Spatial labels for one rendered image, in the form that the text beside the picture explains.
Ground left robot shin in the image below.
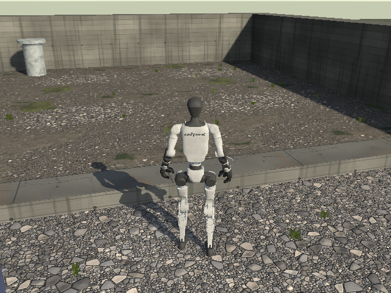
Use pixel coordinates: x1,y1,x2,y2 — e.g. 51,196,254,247
178,202,188,242

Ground robot left forearm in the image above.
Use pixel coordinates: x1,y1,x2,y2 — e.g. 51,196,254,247
161,148,172,169

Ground left robot upper arm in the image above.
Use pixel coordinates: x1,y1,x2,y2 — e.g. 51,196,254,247
166,123,182,157

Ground right robot upper arm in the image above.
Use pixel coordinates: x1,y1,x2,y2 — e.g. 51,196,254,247
208,123,224,158

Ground robot torso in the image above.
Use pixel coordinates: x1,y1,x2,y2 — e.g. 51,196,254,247
181,121,210,183

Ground robot right forearm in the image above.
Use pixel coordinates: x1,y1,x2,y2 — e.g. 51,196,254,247
218,149,231,172

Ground left robot hand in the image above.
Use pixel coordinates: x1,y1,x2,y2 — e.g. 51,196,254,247
160,167,174,179

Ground right robot hand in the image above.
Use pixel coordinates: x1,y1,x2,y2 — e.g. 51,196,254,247
218,169,232,183

